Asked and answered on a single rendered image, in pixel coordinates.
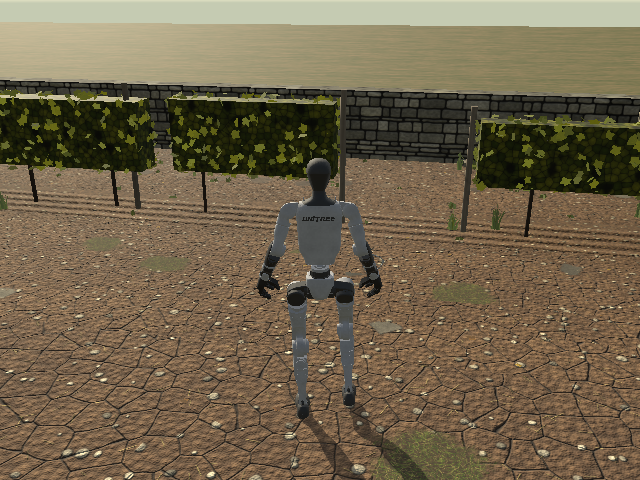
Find robot right forearm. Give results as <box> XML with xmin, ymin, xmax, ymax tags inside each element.
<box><xmin>359</xmin><ymin>241</ymin><xmax>379</xmax><ymax>280</ymax></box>

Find right robot hand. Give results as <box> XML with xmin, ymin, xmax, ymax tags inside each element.
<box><xmin>359</xmin><ymin>275</ymin><xmax>382</xmax><ymax>297</ymax></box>

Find left robot thigh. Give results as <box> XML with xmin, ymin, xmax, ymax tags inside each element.
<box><xmin>286</xmin><ymin>281</ymin><xmax>309</xmax><ymax>357</ymax></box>

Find robot left forearm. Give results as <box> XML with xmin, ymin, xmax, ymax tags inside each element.
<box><xmin>259</xmin><ymin>241</ymin><xmax>280</xmax><ymax>281</ymax></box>

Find left robot hand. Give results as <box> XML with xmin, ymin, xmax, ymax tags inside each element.
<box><xmin>256</xmin><ymin>277</ymin><xmax>280</xmax><ymax>299</ymax></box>

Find left robot upper arm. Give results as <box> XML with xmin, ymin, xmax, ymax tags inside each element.
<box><xmin>269</xmin><ymin>202</ymin><xmax>298</xmax><ymax>257</ymax></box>

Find right robot upper arm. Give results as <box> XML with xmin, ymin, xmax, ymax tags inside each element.
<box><xmin>340</xmin><ymin>201</ymin><xmax>369</xmax><ymax>257</ymax></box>

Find right robot shin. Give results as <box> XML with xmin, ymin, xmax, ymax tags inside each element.
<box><xmin>340</xmin><ymin>323</ymin><xmax>354</xmax><ymax>393</ymax></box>

